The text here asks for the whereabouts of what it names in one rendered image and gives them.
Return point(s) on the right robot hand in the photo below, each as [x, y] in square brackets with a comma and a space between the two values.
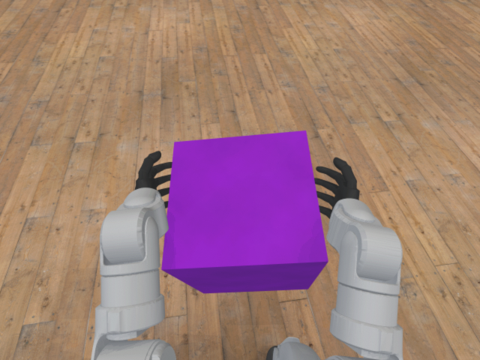
[347, 185]

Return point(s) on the robot left upper arm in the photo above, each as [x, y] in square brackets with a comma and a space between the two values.
[156, 349]

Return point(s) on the robot right forearm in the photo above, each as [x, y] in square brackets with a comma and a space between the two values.
[369, 276]

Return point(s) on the left robot hand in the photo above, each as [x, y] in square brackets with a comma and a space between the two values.
[148, 172]

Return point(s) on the robot left forearm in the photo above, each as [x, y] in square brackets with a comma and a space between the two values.
[131, 301]

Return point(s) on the robot right thigh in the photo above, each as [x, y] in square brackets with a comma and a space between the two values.
[294, 351]

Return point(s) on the carton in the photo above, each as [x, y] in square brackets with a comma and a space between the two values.
[243, 214]

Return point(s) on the right robot shin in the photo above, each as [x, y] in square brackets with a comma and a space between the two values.
[291, 339]

